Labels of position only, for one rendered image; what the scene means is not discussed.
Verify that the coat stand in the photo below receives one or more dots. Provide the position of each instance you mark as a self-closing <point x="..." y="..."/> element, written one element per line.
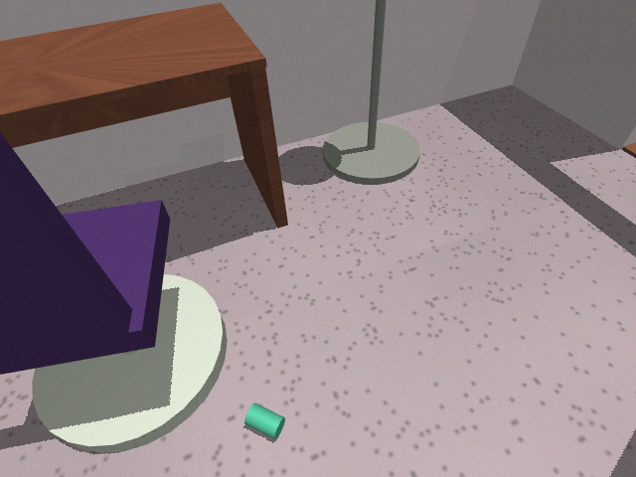
<point x="372" y="152"/>

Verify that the office chair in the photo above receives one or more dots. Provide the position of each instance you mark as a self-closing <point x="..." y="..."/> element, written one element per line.
<point x="123" y="353"/>

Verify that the can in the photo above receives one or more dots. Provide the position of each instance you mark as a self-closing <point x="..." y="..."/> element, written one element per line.
<point x="264" y="420"/>

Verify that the desk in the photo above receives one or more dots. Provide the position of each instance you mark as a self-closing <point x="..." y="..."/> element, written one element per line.
<point x="69" y="81"/>

